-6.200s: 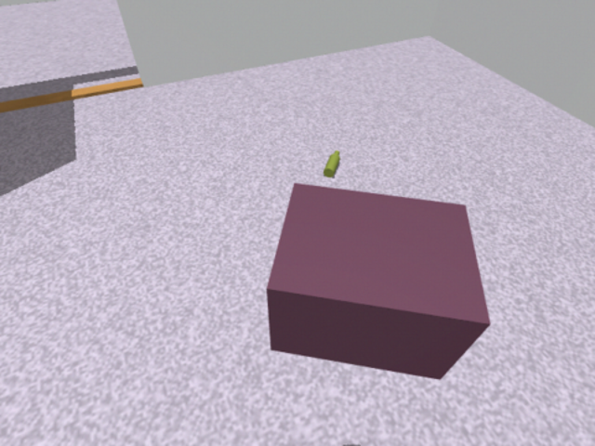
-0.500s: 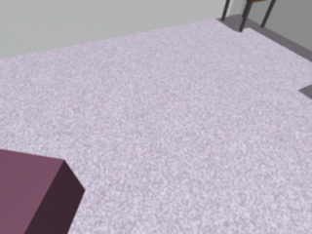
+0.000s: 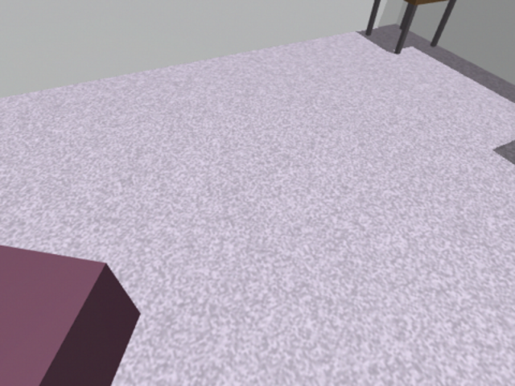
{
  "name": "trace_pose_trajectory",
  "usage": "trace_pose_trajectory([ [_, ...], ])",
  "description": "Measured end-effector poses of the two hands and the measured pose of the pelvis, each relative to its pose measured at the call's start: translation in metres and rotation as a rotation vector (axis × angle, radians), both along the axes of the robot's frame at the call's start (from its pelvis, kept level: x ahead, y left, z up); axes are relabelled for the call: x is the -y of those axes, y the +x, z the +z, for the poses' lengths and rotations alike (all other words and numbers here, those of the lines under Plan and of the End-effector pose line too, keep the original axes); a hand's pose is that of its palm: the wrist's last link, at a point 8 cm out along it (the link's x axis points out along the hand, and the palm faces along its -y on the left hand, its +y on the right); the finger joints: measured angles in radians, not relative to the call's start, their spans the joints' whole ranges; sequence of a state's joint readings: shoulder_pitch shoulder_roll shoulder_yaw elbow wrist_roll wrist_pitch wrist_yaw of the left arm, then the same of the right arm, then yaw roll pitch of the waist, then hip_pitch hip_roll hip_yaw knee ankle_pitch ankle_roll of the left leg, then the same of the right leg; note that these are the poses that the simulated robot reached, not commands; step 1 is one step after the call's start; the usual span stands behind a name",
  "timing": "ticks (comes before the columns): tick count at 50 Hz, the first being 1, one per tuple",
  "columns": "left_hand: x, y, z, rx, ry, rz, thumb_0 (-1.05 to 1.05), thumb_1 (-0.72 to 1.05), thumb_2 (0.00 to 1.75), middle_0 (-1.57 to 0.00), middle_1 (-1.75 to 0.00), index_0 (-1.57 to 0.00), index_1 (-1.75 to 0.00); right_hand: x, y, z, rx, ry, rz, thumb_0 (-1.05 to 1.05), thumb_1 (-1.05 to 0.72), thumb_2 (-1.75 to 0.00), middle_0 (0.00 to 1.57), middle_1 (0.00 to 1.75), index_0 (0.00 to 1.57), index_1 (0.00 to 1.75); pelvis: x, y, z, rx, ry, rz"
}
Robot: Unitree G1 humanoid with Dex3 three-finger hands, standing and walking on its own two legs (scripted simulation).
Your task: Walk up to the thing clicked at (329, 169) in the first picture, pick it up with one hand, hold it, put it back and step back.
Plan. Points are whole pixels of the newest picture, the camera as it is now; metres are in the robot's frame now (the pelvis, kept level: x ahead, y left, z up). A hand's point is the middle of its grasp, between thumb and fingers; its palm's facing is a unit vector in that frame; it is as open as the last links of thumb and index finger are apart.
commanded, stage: stand
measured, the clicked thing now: out of the picture +0.24 +1.59 -0.75
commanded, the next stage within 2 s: walk up in 0.34 s
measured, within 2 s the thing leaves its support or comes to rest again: neither
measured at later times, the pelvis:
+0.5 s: pelvis +0.01 -0.01 -0.01, yaw -3 degrees
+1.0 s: pelvis +0.18 -0.02 -0.03, yaw +1 degrees
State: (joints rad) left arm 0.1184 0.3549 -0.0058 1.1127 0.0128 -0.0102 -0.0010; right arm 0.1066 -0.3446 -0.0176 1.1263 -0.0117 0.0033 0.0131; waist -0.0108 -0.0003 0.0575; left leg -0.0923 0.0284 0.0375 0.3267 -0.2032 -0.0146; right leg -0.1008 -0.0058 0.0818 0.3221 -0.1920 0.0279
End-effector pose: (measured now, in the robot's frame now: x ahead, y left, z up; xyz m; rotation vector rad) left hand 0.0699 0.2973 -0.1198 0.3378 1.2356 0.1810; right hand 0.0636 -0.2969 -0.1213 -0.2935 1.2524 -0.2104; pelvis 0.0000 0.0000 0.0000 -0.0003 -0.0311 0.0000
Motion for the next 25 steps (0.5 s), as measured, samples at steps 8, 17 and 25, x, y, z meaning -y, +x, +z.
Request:
trace_pose_trajectory([
  [8,0.0,0.0,-0.001,0.003,-0.002,-0.001,0.01,0.91,0.9,-0.2,-0.3,-0.21,-0.3,0.0,-0.002,0.001,-0.001,-0.003,-0.001,0.0,-0.91,-0.9,0.21,0.3,0.2,0.3,0.0,0.0,0.0,0.002,-0.001,0.001],
  [17,0.0,0.001,0.0,0.015,-0.005,-0.005,0.01,0.91,0.9,-0.2,-0.3,-0.21,-0.3,-0.001,-0.002,0.002,0.008,-0.005,0.001,0.0,-0.91,-0.9,0.21,0.3,0.2,0.3,-0.002,-0.002,0.0,0.005,-0.001,0.001],
  [25,-0.008,0.013,0.006,0.008,0.019,-0.044,0.01,0.9,0.9,-0.2,-0.3,-0.21,-0.3,0.023,-0.013,0.003,0.066,-0.005,-0.044,0.0,-0.91,-0.9,0.21,0.3,0.21,0.3,0.011,0.014,-0.006,0.01,0.012,-0.045],
])
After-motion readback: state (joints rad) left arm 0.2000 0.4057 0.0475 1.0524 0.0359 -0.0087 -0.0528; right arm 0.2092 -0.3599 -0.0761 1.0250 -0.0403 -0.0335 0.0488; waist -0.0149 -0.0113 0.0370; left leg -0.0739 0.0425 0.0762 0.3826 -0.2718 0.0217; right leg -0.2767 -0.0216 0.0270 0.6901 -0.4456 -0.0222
